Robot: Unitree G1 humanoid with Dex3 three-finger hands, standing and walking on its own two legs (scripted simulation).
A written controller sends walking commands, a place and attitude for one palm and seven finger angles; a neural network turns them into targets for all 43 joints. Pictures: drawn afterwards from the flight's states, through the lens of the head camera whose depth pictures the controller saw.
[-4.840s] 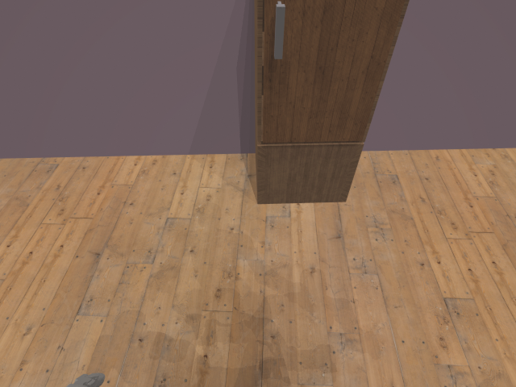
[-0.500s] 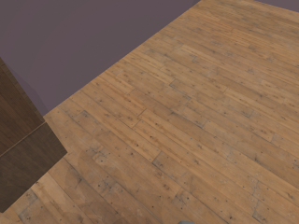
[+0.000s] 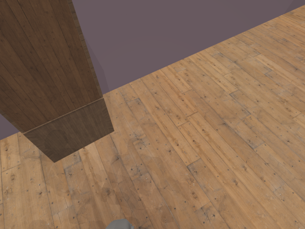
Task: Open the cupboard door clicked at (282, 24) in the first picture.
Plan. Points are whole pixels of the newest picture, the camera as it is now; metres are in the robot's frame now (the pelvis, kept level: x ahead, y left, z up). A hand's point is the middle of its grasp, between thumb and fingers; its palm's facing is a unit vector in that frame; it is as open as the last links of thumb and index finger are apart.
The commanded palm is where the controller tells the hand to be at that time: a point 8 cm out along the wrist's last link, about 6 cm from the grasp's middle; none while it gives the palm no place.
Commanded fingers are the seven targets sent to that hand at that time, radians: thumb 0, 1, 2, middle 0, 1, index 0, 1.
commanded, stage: turn to face it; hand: left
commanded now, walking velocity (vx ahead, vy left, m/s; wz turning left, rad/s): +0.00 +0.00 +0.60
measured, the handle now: out of the picture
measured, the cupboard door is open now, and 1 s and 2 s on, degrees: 0 0 0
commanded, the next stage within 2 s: take the last steps up to it in 0.94 s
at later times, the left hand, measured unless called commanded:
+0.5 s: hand out of the picture +0.07 +0.24 -0.15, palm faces +0.28 -0.91 -0.30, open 7.4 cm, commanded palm none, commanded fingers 0.00 0.90 0.90 -0.20 -0.30 -0.20 -0.30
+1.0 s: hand out of the picture -0.09 +0.24 -0.18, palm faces +0.52 -0.82 -0.23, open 7.4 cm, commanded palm none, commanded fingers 0.00 0.90 0.90 -0.20 -0.30 -0.20 -0.30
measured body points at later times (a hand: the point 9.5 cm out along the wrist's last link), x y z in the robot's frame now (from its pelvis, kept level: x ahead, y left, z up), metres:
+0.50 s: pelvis +0.01 +0.00 -0.01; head +0.05 +0.00 +0.44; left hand +0.06 +0.29 -0.13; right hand +0.14 -0.23 -0.16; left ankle -0.01 +0.13 -0.74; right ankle +0.04 -0.12 -0.74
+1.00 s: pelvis -0.01 +0.04 +0.00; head +0.01 +0.09 +0.44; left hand -0.12 +0.28 -0.16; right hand +0.21 -0.12 -0.13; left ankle -0.06 +0.12 -0.74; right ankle +0.03 -0.11 -0.67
